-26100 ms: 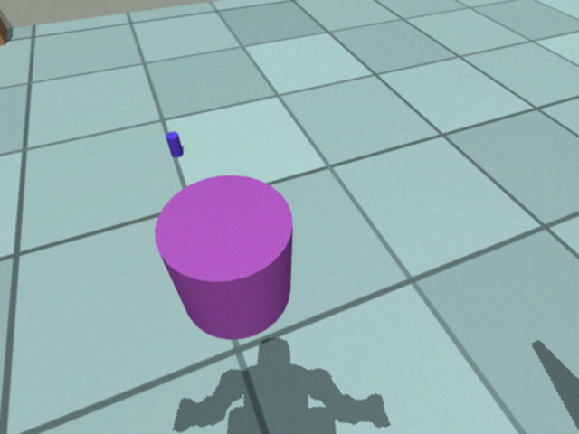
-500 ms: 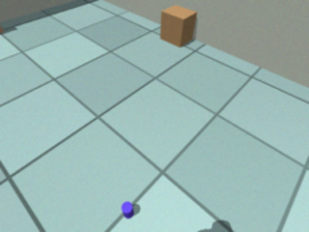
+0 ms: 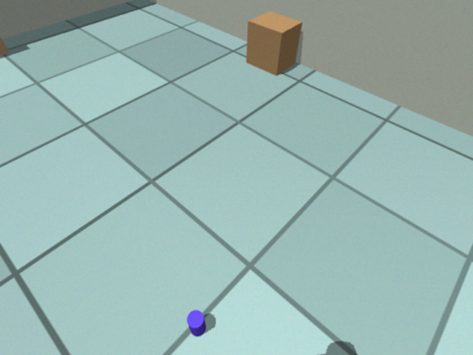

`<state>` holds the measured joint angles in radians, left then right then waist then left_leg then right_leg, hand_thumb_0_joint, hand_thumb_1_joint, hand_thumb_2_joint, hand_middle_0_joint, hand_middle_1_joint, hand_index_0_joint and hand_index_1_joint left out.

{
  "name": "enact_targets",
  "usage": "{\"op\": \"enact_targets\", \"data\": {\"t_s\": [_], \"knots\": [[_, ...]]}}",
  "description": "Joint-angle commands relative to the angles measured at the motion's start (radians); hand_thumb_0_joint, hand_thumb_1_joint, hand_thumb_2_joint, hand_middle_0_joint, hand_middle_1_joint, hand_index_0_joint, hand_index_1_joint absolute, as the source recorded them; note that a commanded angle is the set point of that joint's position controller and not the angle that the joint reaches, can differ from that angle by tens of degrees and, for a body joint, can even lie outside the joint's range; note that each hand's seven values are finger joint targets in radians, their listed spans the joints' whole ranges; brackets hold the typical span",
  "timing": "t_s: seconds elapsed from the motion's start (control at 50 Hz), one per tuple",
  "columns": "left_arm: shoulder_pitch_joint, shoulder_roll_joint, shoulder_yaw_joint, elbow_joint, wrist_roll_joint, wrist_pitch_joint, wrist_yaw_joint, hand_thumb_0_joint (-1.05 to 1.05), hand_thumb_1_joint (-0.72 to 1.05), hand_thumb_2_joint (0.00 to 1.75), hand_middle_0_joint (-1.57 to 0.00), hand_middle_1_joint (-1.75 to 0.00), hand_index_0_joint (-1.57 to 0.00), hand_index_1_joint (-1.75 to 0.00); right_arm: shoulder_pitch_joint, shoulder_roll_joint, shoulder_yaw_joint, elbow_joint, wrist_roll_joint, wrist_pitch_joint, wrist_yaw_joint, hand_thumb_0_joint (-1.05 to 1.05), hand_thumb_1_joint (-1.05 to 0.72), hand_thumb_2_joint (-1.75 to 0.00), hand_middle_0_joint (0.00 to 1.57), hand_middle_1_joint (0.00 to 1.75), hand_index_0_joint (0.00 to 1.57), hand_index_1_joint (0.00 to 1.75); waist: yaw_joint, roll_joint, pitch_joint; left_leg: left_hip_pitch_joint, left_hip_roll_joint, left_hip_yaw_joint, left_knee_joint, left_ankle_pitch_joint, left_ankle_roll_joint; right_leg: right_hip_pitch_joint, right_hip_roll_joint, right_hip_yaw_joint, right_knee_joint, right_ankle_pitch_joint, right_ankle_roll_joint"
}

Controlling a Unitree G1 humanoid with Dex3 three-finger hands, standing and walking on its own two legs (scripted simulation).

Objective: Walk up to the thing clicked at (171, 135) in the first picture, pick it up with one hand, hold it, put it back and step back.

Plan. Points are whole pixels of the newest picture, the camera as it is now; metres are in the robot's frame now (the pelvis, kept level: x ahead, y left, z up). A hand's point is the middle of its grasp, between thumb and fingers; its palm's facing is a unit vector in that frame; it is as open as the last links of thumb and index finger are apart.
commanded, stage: go down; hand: left
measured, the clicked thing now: (196, 323) +0.36 +0.15 -0.72
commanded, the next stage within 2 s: none
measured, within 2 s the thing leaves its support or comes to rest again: neither
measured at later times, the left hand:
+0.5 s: hand out of the picture +0.15 +0.26 -0.18, palm faces +0.05 -0.95 -0.31, open 14.6 cm
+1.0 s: hand out of the picture +0.14 +0.28 -0.21, palm faces +0.08 -0.95 -0.29, open 17.4 cm
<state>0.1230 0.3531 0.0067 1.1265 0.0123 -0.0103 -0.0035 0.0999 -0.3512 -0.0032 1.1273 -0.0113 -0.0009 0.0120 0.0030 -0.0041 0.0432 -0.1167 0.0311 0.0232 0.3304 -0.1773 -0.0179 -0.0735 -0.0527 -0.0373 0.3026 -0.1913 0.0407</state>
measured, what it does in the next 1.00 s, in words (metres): lowers itself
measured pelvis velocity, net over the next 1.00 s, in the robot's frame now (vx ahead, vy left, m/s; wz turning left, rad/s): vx -0.01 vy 0.00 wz -0.01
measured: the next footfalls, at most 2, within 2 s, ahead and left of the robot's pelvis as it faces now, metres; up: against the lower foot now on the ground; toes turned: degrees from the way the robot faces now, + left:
none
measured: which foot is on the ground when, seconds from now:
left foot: down 0.00-1.00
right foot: down 0.00-1.00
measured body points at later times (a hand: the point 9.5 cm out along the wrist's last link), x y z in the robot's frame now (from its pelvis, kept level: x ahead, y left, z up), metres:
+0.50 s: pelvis -0.02 +0.00 -0.04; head +0.05 +0.01 +0.41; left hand +0.15 +0.31 -0.16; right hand +0.08 -0.27 -0.15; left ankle +0.00 +0.13 -0.75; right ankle -0.02 -0.14 -0.75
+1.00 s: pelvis -0.01 +0.00 -0.09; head +0.08 +0.03 +0.35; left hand +0.13 +0.33 -0.19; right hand +0.16 -0.25 -0.17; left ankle +0.00 +0.13 -0.75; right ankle -0.02 -0.14 -0.75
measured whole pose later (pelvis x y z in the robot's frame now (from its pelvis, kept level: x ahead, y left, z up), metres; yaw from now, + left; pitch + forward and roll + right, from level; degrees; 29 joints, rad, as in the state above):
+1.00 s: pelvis -0.01 +0.00 -0.09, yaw +0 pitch +17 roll -3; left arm 0.27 0.36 0.28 0.43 0.01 0.22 -0.13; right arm 0.20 -0.23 -0.01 0.54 0.00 -0.16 -0.07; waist -0.03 0.00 -0.12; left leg -0.92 0.07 -0.03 1.15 -0.52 -0.02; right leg -0.86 -0.03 -0.05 1.09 -0.53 0.03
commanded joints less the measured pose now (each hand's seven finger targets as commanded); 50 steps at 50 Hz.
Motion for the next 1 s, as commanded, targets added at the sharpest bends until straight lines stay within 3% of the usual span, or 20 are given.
{"op": "enact_targets", "data": {"t_s": [0.0,0.08,0.1,0.12,0.14,0.2,0.26,0.3,0.38,0.44,0.56,0.62,0.64,0.68,0.72,0.74,0.78,0.88,0.94,0.98], "knots": [[-0.03,0.217,0.036,-0.06,0.001,-0.016,0.01,0.0,0.9,0.9,-0.2,-0.3,-0.2,-0.3,-0.037,-0.211,-0.037,-0.054,0.002,-0.027,-0.017,0.0,-0.9,-0.9,0.2,0.3,0.2,0.3,-0.003,0.016,-0.057,0.005,0.108,-0.086,-0.057,0.153,0.032,-0.005,-0.1,0.071,-0.043,0.129,-0.048],[-0.025,0.217,0.038,-0.06,0.001,-0.015,0.01,0.0,0.82,0.82,-0.12,-0.22,-0.12,-0.22,-0.046,-0.219,-0.042,-0.056,0.001,-0.029,-0.019,0.0,-0.95,-0.9,0.2,0.29,0.2,0.29,0.003,0.015,-0.072,0.022,0.11,-0.087,-0.048,0.17,0.031,-0.011,-0.1,0.071,-0.041,0.12,-0.048],[-0.376,0.065,0.046,-0.411,-0.055,-0.111,0.026,0.0,0.74,0.74,-0.04,-0.14,-0.04,-0.14,-0.008,-0.052,0.007,-0.344,0.07,-0.076,-0.039,0.0,-0.94,-0.91,0.2,0.3,0.2,0.3,-0.122,0.025,0.022,-0.087,-0.026,0.036,0.012,0.0,0.021,-0.255,0.049,0.006,0.032,0.053,-0.043],[-0.492,0.099,0.061,-0.341,-0.052,-0.103,0.034,0.0,0.66,0.66,-0.02,-0.06,-0.03,-0.06,0.046,-0.077,0.0,-0.282,0.068,-0.072,-0.049,0.0,-0.93,-0.91,0.2,0.3,0.2,0.3,-0.099,0.003,-0.025,-0.08,-0.032,0.03,0.031,-0.015,0.024,-0.214,0.042,-0.005,0.045,0.042,-0.042],[-0.305,0.168,0.107,-0.181,-0.039,-0.068,0.035,0.0,0.58,0.58,-0.03,-0.06,-0.04,-0.06,0.092,-0.11,-0.02,-0.288,0.076,-0.06,-0.061,0.0,-0.93,-0.91,0.2,0.3,0.2,0.3,-0.071,-0.032,-0.016,-0.105,-0.03,0.034,0.045,-0.017,0.025,-0.207,0.05,-0.015,0.053,0.016,-0.046],[-0.331,0.286,0.199,-0.112,0.018,-0.049,0.003,0.0,0.34,0.34,-0.04,-0.06,-0.04,-0.05,0.119,-0.109,-0.055,-0.353,0.05,-0.062,-0.068,0.0,-0.94,-0.91,0.2,0.3,0.2,0.3,-0.031,-0.043,-0.163,-0.168,-0.035,0.024,0.157,0.031,0.029,-0.222,0.044,-0.009,0.149,0.054,-0.047],[-0.126,0.249,0.241,-0.088,0.063,-0.017,-0.03,0.0,0.1,0.19,-0.06,-0.07,-0.06,-0.07,0.154,-0.09,-0.08,-0.411,0.027,-0.069,-0.052,0.0,-0.91,-0.9,0.2,0.3,0.2,0.3,0.022,0.047,-0.261,-0.234,-0.051,0.027,0.228,0.058,0.019,-0.231,0.038,0.001,0.232,0.067,-0.058],[-0.094,0.203,0.241,-0.098,0.061,0.01,-0.037,0.0,-0.03,0.15,-0.07,-0.08,-0.07,-0.07,0.146,-0.079,-0.083,-0.448,0.029,-0.075,-0.049,0.0,-0.9,-0.9,0.2,0.3,0.2,0.3,0.015,0.04,-0.246,-0.262,-0.047,0.022,0.246,0.061,0.014,-0.261,0.049,-0.003,0.255,0.057,-0.06],[-0.056,0.216,0.277,-0.2,0.06,0.059,-0.043,0.0,-0.26,0.11,-0.09,-0.08,-0.08,-0.08,0.122,-0.071,-0.085,-0.529,0.036,-0.082,-0.041,0.0,-0.87,-0.89,0.2,0.3,0.2,0.3,0.01,0.038,-0.261,-0.331,-0.035,0.011,0.303,0.055,0.014,-0.319,0.056,-0.011,0.308,0.035,-0.06],[-0.14,0.209,0.265,-0.344,0.052,0.063,-0.055,0.0,-0.43,0.08,-0.1,-0.08,-0.09,-0.08,0.119,-0.066,-0.083,-0.56,0.035,-0.1,-0.039,0.0,-0.86,-0.89,0.2,0.3,0.2,0.3,-0.018,0.052,-0.237,-0.391,-0.02,-0.002,0.362,-0.035,0.015,-0.433,0.063,-0.013,0.373,-0.056,-0.059],[-0.045,0.211,0.297,-0.541,0.038,0.084,-0.063,0.0,-0.58,0.04,-0.1,-0.08,-0.1,-0.09,0.138,-0.062,-0.091,-0.624,0.032,-0.139,-0.056,0.0,-0.86,-0.88,0.2,0.3,0.2,0.3,-0.027,0.076,-0.344,-0.449,-0.005,-0.022,0.463,-0.058,0.017,-0.52,0.059,-0.01,0.492,-0.076,-0.058],[0.0,0.202,0.301,-0.617,0.031,0.111,-0.066,0.0,-0.61,0.04,-0.11,-0.07,-0.09,-0.08,0.146,-0.06,-0.089,-0.634,0.03,-0.156,-0.069,0.0,-0.86,-0.88,0.2,0.3,0.2,0.3,-0.035,0.088,-0.346,-0.47,0.001,-0.029,0.498,-0.054,0.015,-0.569,0.059,-0.01,0.532,-0.074,-0.057],[0.032,0.159,0.268,-0.632,0.025,0.123,-0.074,0.0,-0.61,0.03,-0.11,-0.07,-0.1,-0.08,0.147,-0.053,-0.086,-0.632,0.028,-0.16,-0.071,0.0,-0.86,-0.88,0.2,0.3,0.2,0.3,-0.04,0.092,-0.356,-0.468,0.006,-0.034,0.511,-0.039,0.012,-0.583,0.061,-0.014,0.549,-0.066,-0.057],[0.035,0.216,0.319,-0.691,0.023,0.141,-0.071,0.0,-0.61,0.03,-0.11,-0.05,-0.09,-0.07,0.146,-0.058,-0.087,-0.642,0.026,-0.169,-0.08,0.0,-0.85,-0.88,0.2,0.3,0.2,0.3,-0.034,0.094,-0.363,-0.487,0.009,-0.04,0.533,-0.038,0.012,-0.603,0.062,-0.017,0.57,-0.072,-0.056],[0.096,0.196,0.308,-0.706,0.021,0.163,-0.075,0.0,-0.59,0.04,-0.1,-0.07,-0.09,-0.08,0.136,-0.05,-0.081,-0.653,0.023,-0.174,-0.088,0.0,-0.85,-0.88,0.2,0.3,0.2,0.3,-0.034,0.091,-0.367,-0.508,0.004,-0.032,0.562,-0.014,0.014,-0.603,0.058,-0.015,0.586,-0.05,-0.055],[0.094,0.242,0.343,-0.754,0.023,0.171,-0.075,0.0,-0.59,0.04,-0.1,-0.05,-0.09,-0.07,0.142,-0.055,-0.085,-0.658,0.022,-0.177,-0.093,0.0,-0.85,-0.88,0.2,0.3,0.2,0.3,-0.029,0.091,-0.396,-0.509,0.003,-0.03,0.579,0.0,0.016,-0.597,0.057,-0.013,0.592,-0.034,-0.053],[0.127,0.182,0.307,-0.75,0.012,0.195,-0.087,0.0,-0.59,0.03,-0.1,-0.06,-0.09,-0.07,0.13,-0.044,-0.075,-0.672,0.022,-0.183,-0.098,0.0,-0.85,-0.88,0.2,0.3,0.2,0.3,-0.046,0.07,-0.348,-0.552,0.0,-0.03,0.595,-0.034,0.018,-0.631,0.057,-0.014,0.599,-0.058,-0.05],[0.163,0.218,0.352,-0.826,0.005,0.206,-0.105,0.0,-0.57,0.04,-0.1,-0.05,-0.09,-0.06,0.129,-0.041,-0.077,-0.694,0.016,-0.195,-0.105,0.0,-0.85,-0.88,0.2,0.3,0.2,0.3,-0.034,0.103,-0.39,-0.573,0.003,-0.038,0.637,-0.005,0.016,-0.666,0.056,-0.016,0.652,-0.048,-0.055],[0.182,0.188,0.341,-0.84,-0.009,0.196,-0.126,0.0,-0.61,0.02,-0.1,-0.06,-0.1,-0.07,0.123,-0.033,-0.073,-0.703,0.013,-0.206,-0.106,0.0,-0.85,-0.88,0.2,0.3,0.2,0.3,-0.039,0.108,-0.389,-0.597,0.004,-0.043,0.668,0.007,0.015,-0.702,0.058,-0.019,0.683,-0.045,-0.054],[0.199,0.228,0.383,-0.846,-0.01,0.18,-0.131,0.0,-0.59,0.03,-0.1,-0.06,-0.09,-0.07,0.128,-0.036,-0.076,-0.7,0.009,-0.21,-0.104,0.0,-0.86,-0.89,0.2,0.3,0.2,0.3,-0.025,0.112,-0.404,-0.617,0.005,-0.049,0.688,0.018,0.016,-0.726,0.057,-0.02,0.711,-0.046,-0.056]]}}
